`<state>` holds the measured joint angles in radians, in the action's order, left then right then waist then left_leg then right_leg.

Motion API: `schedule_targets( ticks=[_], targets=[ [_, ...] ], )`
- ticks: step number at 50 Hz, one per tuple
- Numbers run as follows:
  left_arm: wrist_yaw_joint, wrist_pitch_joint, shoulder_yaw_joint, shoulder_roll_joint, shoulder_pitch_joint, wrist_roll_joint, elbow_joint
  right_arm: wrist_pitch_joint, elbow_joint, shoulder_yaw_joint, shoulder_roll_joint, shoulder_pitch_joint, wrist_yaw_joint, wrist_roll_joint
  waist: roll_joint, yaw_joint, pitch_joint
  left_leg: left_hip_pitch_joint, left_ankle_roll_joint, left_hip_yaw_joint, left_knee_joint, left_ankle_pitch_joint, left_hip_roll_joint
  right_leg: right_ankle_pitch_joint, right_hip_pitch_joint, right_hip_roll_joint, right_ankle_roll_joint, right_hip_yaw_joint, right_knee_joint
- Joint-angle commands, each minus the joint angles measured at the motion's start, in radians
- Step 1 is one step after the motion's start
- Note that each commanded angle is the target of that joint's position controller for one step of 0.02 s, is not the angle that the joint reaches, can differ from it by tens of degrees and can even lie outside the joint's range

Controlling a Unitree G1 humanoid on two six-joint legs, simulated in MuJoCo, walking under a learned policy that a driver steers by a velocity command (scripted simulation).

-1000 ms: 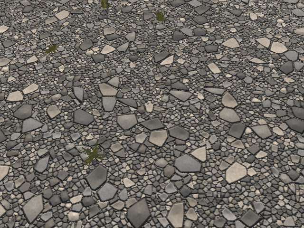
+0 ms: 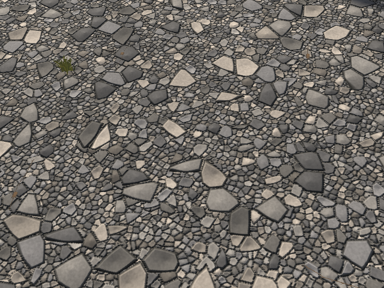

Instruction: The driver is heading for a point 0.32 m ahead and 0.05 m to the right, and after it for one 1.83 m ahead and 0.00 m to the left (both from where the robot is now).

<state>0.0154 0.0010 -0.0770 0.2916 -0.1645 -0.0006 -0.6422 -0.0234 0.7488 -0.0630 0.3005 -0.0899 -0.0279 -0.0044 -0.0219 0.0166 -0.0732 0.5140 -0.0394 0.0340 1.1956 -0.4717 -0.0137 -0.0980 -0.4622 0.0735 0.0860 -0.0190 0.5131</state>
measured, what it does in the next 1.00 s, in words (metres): walks ahead: left foot, then right foot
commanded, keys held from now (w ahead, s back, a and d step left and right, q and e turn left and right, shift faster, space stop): e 0.20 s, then w+e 0.32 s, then w+q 0.48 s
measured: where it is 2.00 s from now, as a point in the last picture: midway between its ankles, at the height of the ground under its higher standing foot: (230, 175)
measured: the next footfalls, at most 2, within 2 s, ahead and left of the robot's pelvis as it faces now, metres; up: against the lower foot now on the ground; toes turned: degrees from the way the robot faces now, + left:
left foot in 0.32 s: +0.12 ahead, +0.15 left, +0.00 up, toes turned -16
right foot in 0.78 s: +0.22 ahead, -0.20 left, +0.00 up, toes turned -20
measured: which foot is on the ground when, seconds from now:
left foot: up 0.00-0.30, down 0.32-0.78, up 0.80-1.00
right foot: down 0.00-0.32, up 0.34-0.76, down 0.78-1.00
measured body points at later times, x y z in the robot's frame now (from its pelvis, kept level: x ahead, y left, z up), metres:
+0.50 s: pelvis +0.08 +0.04 +0.02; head +0.09 +0.06 +0.47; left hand +0.32 +0.26 -0.07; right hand +0.05 -0.26 -0.08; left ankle +0.08 +0.16 -0.73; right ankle +0.08 -0.11 -0.64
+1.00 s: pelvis +0.25 -0.09 +0.02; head +0.26 -0.10 +0.47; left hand +0.39 +0.16 -0.09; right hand +0.29 -0.39 -0.10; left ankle +0.33 +0.06 -0.64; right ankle +0.18 -0.18 -0.73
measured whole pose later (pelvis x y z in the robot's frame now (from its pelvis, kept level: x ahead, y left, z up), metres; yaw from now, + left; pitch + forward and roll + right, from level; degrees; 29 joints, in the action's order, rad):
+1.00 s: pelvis +0.25 -0.09 +0.02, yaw -13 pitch +2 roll -2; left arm 0.01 0.09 -0.07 0.25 -0.33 0.01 -0.74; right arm -0.04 0.77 -0.07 0.32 -0.26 0.01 0.03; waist -0.06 0.02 0.00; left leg 0.66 -0.01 0.06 1.12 -0.20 -0.09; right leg -0.24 -0.10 0.01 0.02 0.12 0.31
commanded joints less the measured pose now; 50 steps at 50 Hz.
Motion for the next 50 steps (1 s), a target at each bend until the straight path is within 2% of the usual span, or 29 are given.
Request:
schedule_targets(
  ticks=[1, 3, 6, 10, 11, 13, 15, 16, 17, 18, 19, 21, 23, 26, 28, 31, 34, 35, 37, 38, 39, 40, 41, 42, 43, 44, 45, 47, 50],
  targets=[
    [-0.022, 0.006, -0.043, 0.151, 0.017, 0.011, 0.090, 0.009, -0.044, -0.026, 0.090, -0.080, -0.012, -0.006, 0.105, -0.042, 0.227, 0.031, -0.003, 0.046, -0.104, 0.062, -0.014, 0.193, 0.216, -0.246, 0.170, -0.344, -0.195],
    [-0.035, 0.000, -0.051, 0.169, -0.002, 0.004, 0.091, 0.012, -0.045, -0.019, 0.071, -0.064, -0.016, -0.007, 0.100, -0.032, 0.238, 0.023, -0.020, 0.052, -0.193, 0.083, 0.000, 0.168, 0.219, -0.237, 0.169, -0.345, -0.190],
    [-0.048, -0.015, -0.053, 0.169, 0.008, -0.003, 0.103, 0.018, -0.049, -0.016, 0.066, -0.037, -0.014, -0.003, 0.122, -0.019, 0.227, 0.001, -0.034, 0.065, -0.289, 0.139, 0.011, -0.037, 0.189, -0.213, 0.150, -0.371, -0.202],
    [-0.048, -0.030, -0.053, 0.163, 0.008, 0.000, 0.113, 0.009, -0.059, -0.019, 0.071, -0.014, -0.006, 0.004, 0.163, 0.001, 0.194, -0.049, -0.028, 0.069, -0.410, 0.140, 0.030, -0.173, 0.170, -0.196, 0.130, -0.432, -0.206],
    [-0.047, -0.032, -0.053, 0.162, 0.001, -0.002, 0.114, 0.003, -0.060, -0.021, 0.076, -0.024, -0.001, 0.006, 0.170, 0.002, 0.211, -0.073, -0.020, 0.064, -0.447, 0.134, 0.036, -0.243, 0.180, -0.193, 0.127, -0.452, -0.209],
    [-0.045, -0.037, -0.051, 0.160, 0.001, -0.010, 0.118, -0.008, -0.058, -0.026, 0.084, -0.049, 0.009, 0.013, 0.194, -0.010, 0.207, -0.150, 0.005, 0.039, -0.550, 0.121, 0.051, -0.399, 0.154, -0.179, 0.116, -0.486, -0.217],
    [-0.048, -0.041, -0.044, 0.144, 0.011, -0.020, 0.117, -0.019, -0.031, -0.035, 0.083, -0.135, 0.017, 0.017, 0.175, -0.065, 0.176, -0.337, 0.051, 0.011, -0.752, 0.179, 0.044, -0.531, 0.034, -0.119, 0.068, -0.465, -0.181],
    [-0.049, -0.040, -0.032, 0.101, 0.007, -0.022, 0.123, -0.023, -0.019, -0.051, 0.137, -0.212, 0.012, 0.005, 0.069, -0.088, 0.181, -0.483, 0.110, 0.151, -0.843, 0.079, -0.118, -0.588, -0.114, -0.052, 0.008, -0.377, 0.000],
    [-0.047, -0.029, -0.020, 0.049, 0.005, -0.032, 0.150, -0.021, -0.012, -0.067, 0.224, -0.246, 0.012, -0.020, -0.184, -0.066, 0.157, -0.539, 0.213, 0.452, -0.947, -0.145, -0.329, -0.522, -0.320, 0.096, -0.033, -0.135, 0.278],
    [-0.041, -0.006, -0.036, 0.121, 0.065, -0.019, 0.181, -0.036, -0.030, -0.073, 0.230, -0.192, 0.019, -0.042, -0.224, -0.062, 0.057, -0.428, 0.280, 0.627, -1.016, -0.257, -0.404, -0.406, -0.431, 0.008, -0.048, -0.167, 0.419],
    [-0.034, -0.001, -0.049, 0.161, 0.047, -0.013, 0.161, -0.044, -0.056, -0.060, 0.174, -0.123, 0.008, -0.026, -0.173, -0.032, 0.031, -0.412, 0.249, 0.532, -1.010, -0.221, -0.363, -0.308, -0.428, -0.022, -0.057, -0.177, 0.492],
    [-0.024, -0.006, -0.051, 0.147, -0.028, -0.004, 0.110, -0.045, -0.067, -0.042, 0.117, -0.095, -0.006, 0.004, -0.138, -0.016, 0.055, -0.440, 0.177, 0.354, -1.006, -0.089, -0.276, -0.201, -0.399, -0.041, -0.094, -0.123, 0.594],
    [-0.012, 0.001, -0.040, 0.105, -0.015, -0.008, 0.109, -0.052, -0.055, -0.034, 0.107, -0.146, -0.011, -0.002, -0.113, -0.040, 0.036, -0.420, 0.167, 0.230, -1.028, 0.026, -0.245, -0.122, -0.392, -0.063, -0.110, -0.084, 0.671],
    [-0.006, 0.009, -0.028, 0.077, 0.040, -0.019, 0.127, -0.059, -0.039, -0.035, 0.113, -0.222, -0.004, -0.012, -0.105, -0.082, 0.016, -0.459, 0.180, 0.126, -1.042, 0.121, -0.239, -0.052, -0.423, -0.093, -0.128, -0.068, 0.627],
    [-0.004, 0.022, -0.014, 0.048, 0.075, -0.018, 0.135, -0.060, -0.015, -0.033, 0.114, -0.273, 0.005, -0.009, -0.097, -0.103, 0.006, -0.461, 0.202, 0.108, -1.054, 0.161, -0.236, -0.027, -0.381, -0.094, -0.130, -0.073, 0.496],
    [0.014, 0.044, 0.004, 0.021, 0.142, -0.014, 0.151, -0.051, 0.000, -0.037, 0.151, -0.262, 0.014, 0.015, -0.119, -0.104, -0.017, -0.404, 0.214, 0.062, -1.059, 0.252, -0.224, -0.012, -0.231, -0.117, -0.129, 0.020, 0.264],
    [0.029, 0.061, 0.003, 0.034, 0.174, -0.026, 0.154, -0.045, 0.019, -0.044, 0.185, -0.299, 0.027, 0.034, -0.133, -0.114, -0.032, -0.376, 0.222, 0.080, -1.029, 0.283, -0.243, -0.090, -0.082, -0.091, -0.111, 0.056, 0.115],
    [0.031, 0.067, -0.001, 0.049, 0.161, -0.032, 0.153, -0.042, 0.027, -0.046, 0.193, -0.304, 0.030, 0.039, -0.142, -0.100, -0.031, -0.387, 0.219, 0.102, -1.008, 0.288, -0.258, -0.109, -0.041, -0.085, -0.096, 0.048, 0.065],
    [0.025, 0.074, -0.025, 0.090, 0.026, -0.036, 0.114, -0.035, 0.036, -0.043, 0.195, -0.282, 0.031, 0.046, -0.134, -0.002, 0.026, -0.365, 0.190, 0.097, -0.894, 0.457, -0.254, -0.062, 0.178, -0.056, -0.055, 0.058, -0.056],
    [0.012, 0.074, -0.050, 0.139, -0.106, -0.028, 0.076, -0.039, 0.040, -0.029, 0.153, -0.287, 0.033, 0.042, -0.094, 0.062, 0.123, -0.310, 0.154, 0.037, -0.711, 0.564, -0.192, -0.040, 0.394, -0.072, -0.025, 0.035, -0.069],
    [-0.006, 0.068, -0.068, 0.211, -0.293, -0.001, 0.056, -0.048, 0.004, 0.003, 0.063, -0.276, 0.037, 0.013, 0.060, 0.137, 0.319, -0.102, 0.100, -0.019, -0.362, 0.317, -0.124, -0.047, 0.715, -0.301, 0.040, -0.199, -0.035],
    [-0.008, 0.063, -0.075, 0.285, -0.329, 0.015, 0.047, -0.070, -0.031, 0.025, -0.013, -0.337, 0.033, 0.025, 0.349, 0.093, 0.412, 0.216, 0.052, -0.001, -0.056, -0.117, 0.015, -0.183, 0.875, -0.514, 0.178, -0.601, -0.150],
    [-0.003, 0.071, -0.054, 0.194, -0.321, 0.014, 0.037, -0.079, -0.018, -0.008, 0.102, -0.288, 0.030, 0.053, 0.228, 0.123, 0.342, 0.289, 0.053, 0.101, 0.079, -0.083, -0.021, -0.297, 0.769, -0.494, 0.181, -0.612, -0.210],
    [-0.002, 0.075, -0.034, 0.141, -0.258, 0.003, 0.030, -0.077, -0.033, -0.021, 0.132, -0.235, 0.033, 0.060, 0.211, 0.095, 0.222, 0.325, 0.066, 0.087, 0.093, 0.006, -0.061, -0.294, 0.669, -0.456, 0.144, -0.458, -0.225],
    [0.000, 0.079, -0.019, 0.099, -0.188, -0.003, 0.029, -0.069, -0.029, -0.020, 0.117, -0.212, 0.031, 0.049, 0.168, 0.062, 0.160, 0.298, 0.064, 0.072, 0.064, 0.094, -0.094, -0.249, 0.564, -0.404, 0.117, -0.353, -0.254],
    [0.003, 0.082, -0.010, 0.067, -0.134, -0.002, 0.025, -0.059, -0.028, -0.022, 0.105, -0.201, 0.032, 0.036, 0.171, 0.035, 0.100, 0.273, 0.056, 0.071, 0.021, 0.160, -0.112, -0.183, 0.476, -0.364, 0.104, -0.267, -0.292],
    [0.002, 0.090, -0.007, 0.052, -0.102, 0.005, 0.018, -0.047, -0.021, -0.022, 0.085, -0.217, 0.034, 0.035, 0.179, 0.006, 0.075, 0.221, 0.051, 0.074, 0.003, 0.209, -0.126, -0.111, 0.412, -0.339, 0.091, -0.194, -0.324],
    [-0.002, 0.108, -0.013, 0.048, -0.083, 0.008, -0.003, -0.028, -0.018, -0.014, 0.041, -0.226, 0.038, 0.037, 0.140, -0.022, 0.055, 0.201, 0.040, 0.071, -0.013, 0.262, -0.121, 0.047, 0.367, -0.332, 0.092, -0.099, -0.355],
    [-0.012, 0.117, -0.023, 0.070, -0.092, 0.012, -0.039, -0.018, -0.046, -0.009, 0.022, -0.172, 0.038, 0.029, 0.091, -0.026, 0.019, 0.246, 0.024, 0.084, -0.128, 0.349, -0.111, 0.165, 0.367, -0.337, 0.097, 0.004, -0.374]
  ],
)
